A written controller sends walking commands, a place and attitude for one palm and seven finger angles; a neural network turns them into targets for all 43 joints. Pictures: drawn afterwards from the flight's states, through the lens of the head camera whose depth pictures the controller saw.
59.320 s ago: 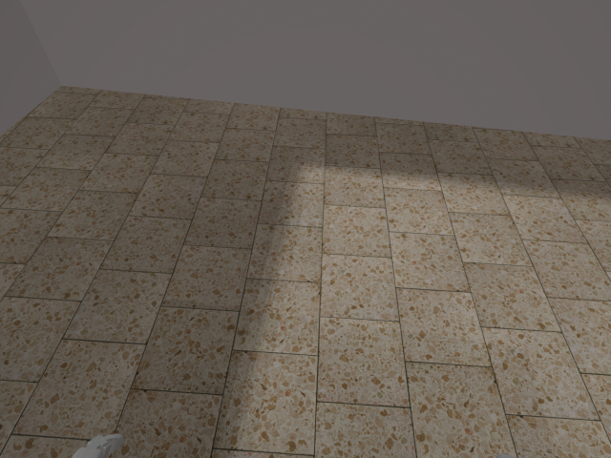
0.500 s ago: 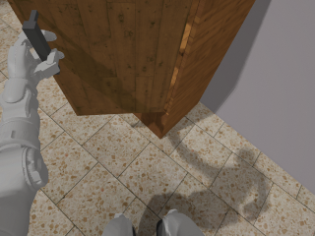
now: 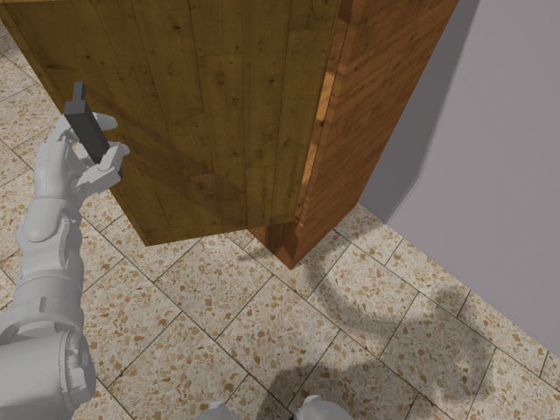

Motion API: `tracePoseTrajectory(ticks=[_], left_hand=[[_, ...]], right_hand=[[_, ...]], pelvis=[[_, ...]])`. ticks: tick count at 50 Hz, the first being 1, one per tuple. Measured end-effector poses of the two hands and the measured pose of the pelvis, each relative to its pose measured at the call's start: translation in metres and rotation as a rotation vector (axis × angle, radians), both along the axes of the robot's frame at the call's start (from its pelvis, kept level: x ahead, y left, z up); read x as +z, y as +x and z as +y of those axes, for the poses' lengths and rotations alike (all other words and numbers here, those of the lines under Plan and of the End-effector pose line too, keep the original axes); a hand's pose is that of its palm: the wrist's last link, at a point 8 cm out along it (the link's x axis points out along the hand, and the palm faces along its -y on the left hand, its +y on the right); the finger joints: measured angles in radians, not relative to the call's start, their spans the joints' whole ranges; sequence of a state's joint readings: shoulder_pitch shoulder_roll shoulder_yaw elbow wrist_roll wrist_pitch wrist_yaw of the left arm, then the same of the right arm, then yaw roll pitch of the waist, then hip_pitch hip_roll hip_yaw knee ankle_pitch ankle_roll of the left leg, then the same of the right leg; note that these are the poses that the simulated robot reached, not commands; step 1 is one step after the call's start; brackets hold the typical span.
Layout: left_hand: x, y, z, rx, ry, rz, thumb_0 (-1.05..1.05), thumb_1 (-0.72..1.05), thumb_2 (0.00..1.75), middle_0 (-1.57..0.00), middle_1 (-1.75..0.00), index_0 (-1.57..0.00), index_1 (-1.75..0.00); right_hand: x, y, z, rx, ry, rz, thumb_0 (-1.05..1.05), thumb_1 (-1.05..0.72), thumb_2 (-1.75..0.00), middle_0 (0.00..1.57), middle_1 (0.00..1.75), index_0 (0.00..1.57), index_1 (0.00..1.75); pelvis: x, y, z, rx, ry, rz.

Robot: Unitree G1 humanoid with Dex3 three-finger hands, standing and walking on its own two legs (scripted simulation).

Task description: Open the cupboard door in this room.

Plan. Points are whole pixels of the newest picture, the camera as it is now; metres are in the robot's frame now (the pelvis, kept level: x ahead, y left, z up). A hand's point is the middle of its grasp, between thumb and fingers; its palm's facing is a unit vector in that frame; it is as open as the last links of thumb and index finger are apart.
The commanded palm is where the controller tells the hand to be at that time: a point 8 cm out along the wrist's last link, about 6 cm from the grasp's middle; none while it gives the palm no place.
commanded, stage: pull the door open along its arc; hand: left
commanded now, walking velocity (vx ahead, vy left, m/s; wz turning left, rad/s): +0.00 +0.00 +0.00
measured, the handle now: (97, 135) +0.51 +0.24 +0.08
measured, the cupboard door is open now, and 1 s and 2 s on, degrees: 57 96 98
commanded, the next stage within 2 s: open thumb and fingers to let go in 0.74 s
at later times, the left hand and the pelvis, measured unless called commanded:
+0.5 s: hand (162, 242) +0.34 +0.13 +0.07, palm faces +0.45 -0.89 +0.02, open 6.3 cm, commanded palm +0.27 +0.18 +0.07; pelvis -0.01 -0.02 +0.00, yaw +3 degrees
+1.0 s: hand (219, 283) +0.28 +0.06 +0.07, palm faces +0.46 -0.89 -0.04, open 6.5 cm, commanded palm +0.24 +0.11 +0.07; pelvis -0.01 -0.06 +0.01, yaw +6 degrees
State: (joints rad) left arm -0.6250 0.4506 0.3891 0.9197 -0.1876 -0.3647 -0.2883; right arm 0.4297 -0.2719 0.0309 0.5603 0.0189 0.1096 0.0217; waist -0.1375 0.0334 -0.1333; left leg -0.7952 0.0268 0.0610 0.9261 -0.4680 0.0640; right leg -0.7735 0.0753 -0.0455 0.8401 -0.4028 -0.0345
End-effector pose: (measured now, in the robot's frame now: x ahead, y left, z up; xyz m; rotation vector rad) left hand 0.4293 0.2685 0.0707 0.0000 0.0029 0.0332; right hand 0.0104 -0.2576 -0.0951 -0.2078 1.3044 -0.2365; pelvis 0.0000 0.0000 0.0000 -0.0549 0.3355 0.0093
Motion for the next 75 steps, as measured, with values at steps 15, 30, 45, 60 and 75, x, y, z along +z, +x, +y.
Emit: tracePoseTrajectory(ticks=[15,30,45,60,75], left_hand=[[-0.004,-0.097,-0.057,0.265,-0.089,-0.037,0.01,0.66,0.75,-0.33,-1.32,-0.35,-1.27],[0.002,-0.156,-0.116,0.428,-0.013,-0.001,0.01,0.66,0.75,-0.32,-1.3,-0.32,-1.31],[0.002,-0.196,-0.172,0.448,-0.004,0.01,0.0,0.67,0.77,-0.3,-1.32,-0.32,-1.32],[-0.001,-0.189,-0.161,0.442,-0.011,0.026,0.01,0.19,0.59,-0.35,-1.28,-0.36,-1.27],[-0.003,-0.189,-0.161,0.412,-0.001,0.001,-0.01,-0.44,0.32,-0.28,-1.02,-0.28,-1.01]], right_hand=[[0.007,0.11,0.023,0.178,0.084,-0.331,0.0,-0.91,-0.9,0.2,0.3,0.2,0.3],[0.007,0.13,0.021,0.251,0.122,-0.375,0.0,-0.9,-0.9,0.2,0.3,0.2,0.3],[0.009,0.145,-0.006,0.286,0.093,-0.426,0.01,-0.91,-0.9,0.2,0.3,0.2,0.3],[0.008,0.158,0.004,0.301,0.124,-0.446,0.01,-0.91,-0.9,0.2,0.3,0.2,0.3],[0.005,0.141,0.008,0.285,0.099,-0.428,0.01,-0.9,-0.9,0.2,0.3,0.2,0.3]], pelvis=[[0.005,-0.006,-0.002,0.008,0.027,-0.08],[0.008,-0.011,-0.028,0.046,0.051,-0.155],[0.008,-0.011,-0.051,0.075,0.075,-0.179],[0.009,-0.014,-0.056,0.085,0.08,-0.175],[0.005,-0.021,-0.042,0.08,0.066,-0.176]])
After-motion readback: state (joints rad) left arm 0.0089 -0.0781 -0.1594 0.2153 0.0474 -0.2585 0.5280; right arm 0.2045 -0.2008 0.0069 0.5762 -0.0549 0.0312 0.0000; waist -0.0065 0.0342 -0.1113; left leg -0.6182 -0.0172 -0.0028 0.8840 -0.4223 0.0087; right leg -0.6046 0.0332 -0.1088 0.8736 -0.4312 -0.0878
